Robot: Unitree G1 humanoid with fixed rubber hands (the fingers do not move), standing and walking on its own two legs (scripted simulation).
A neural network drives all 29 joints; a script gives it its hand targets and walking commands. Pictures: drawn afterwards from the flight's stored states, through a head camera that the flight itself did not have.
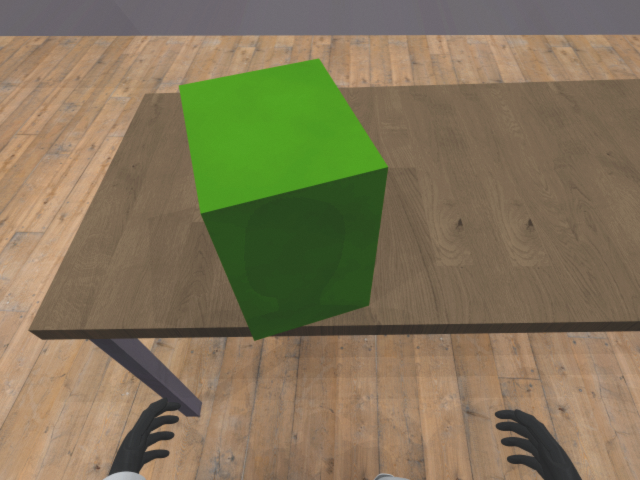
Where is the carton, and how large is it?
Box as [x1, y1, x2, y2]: [179, 59, 387, 340]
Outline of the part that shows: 319,59 308,60 179,85 200,212 254,340 368,305 387,166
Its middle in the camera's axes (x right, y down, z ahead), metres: -0.05 -0.05 +0.54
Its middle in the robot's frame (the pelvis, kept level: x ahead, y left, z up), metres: +0.47 +0.08 +0.07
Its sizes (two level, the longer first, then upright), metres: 0.226 0.184 0.287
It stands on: a table, 0.68 m high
